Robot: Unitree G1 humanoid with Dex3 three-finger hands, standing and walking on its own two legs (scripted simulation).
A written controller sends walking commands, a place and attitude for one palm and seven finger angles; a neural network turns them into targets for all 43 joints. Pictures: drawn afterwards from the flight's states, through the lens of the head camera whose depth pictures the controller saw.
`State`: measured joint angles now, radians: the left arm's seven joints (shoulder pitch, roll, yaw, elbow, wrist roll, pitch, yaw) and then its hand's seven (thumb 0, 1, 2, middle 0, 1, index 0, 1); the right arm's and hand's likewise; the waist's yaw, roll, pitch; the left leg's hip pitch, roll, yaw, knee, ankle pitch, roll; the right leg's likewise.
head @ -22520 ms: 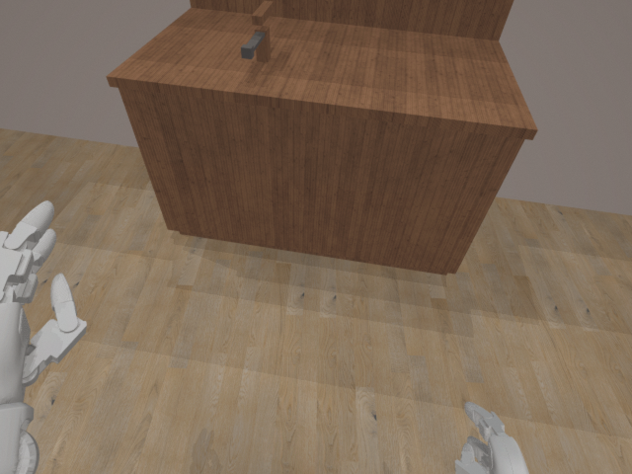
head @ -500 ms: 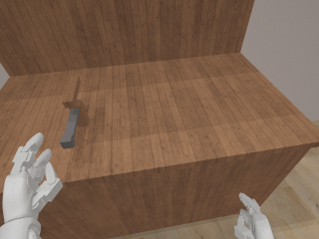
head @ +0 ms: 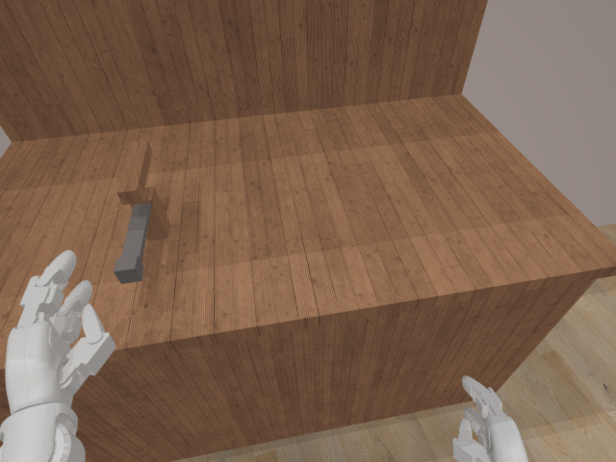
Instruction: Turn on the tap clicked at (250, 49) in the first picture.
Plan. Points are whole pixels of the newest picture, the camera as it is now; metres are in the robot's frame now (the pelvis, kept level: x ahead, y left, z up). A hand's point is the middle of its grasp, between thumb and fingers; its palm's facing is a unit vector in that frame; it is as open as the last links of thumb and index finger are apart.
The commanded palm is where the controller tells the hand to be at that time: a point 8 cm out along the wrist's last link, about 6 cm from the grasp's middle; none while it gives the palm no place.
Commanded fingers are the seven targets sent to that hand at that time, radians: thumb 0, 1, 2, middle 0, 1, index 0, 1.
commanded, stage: reach beside the lever's end, fingers flat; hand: left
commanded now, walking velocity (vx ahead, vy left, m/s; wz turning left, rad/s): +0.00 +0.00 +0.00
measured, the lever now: (129, 269) +0.33 +0.30 +0.07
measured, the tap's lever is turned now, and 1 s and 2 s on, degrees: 0 0 0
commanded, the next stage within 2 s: push the lever round in 1.78 s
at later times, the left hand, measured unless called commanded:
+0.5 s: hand (107, 327) +0.22 +0.26 +0.11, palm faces +0.50 -0.86 -0.10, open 7.6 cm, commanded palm +0.19 +0.31 +0.10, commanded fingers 0.00 0.90 0.90 -0.18 -0.23 -0.18 -0.23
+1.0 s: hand (101, 306) +0.26 +0.30 +0.09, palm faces +0.53 -0.84 -0.10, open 7.7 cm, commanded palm +0.22 +0.34 +0.08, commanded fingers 0.00 0.90 0.90 -0.16 -0.17 -0.16 -0.17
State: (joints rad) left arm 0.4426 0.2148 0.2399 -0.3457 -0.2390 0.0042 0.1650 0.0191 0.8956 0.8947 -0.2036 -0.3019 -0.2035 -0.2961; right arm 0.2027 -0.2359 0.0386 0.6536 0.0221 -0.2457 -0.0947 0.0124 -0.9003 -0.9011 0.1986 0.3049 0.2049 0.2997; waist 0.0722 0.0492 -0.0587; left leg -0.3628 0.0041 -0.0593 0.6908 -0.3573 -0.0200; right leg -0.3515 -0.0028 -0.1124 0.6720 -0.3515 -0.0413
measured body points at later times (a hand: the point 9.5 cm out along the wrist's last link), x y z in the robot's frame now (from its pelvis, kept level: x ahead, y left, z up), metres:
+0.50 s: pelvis -0.01 +0.00 +0.00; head +0.00 -0.01 +0.45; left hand +0.19 +0.30 +0.11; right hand +0.18 -0.22 -0.08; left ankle +0.00 +0.13 -0.72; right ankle +0.00 -0.09 -0.72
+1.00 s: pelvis -0.01 +0.01 +0.00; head +0.01 -0.01 +0.45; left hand +0.23 +0.34 +0.09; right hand +0.16 -0.24 -0.09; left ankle +0.00 +0.13 -0.72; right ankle +0.00 -0.09 -0.72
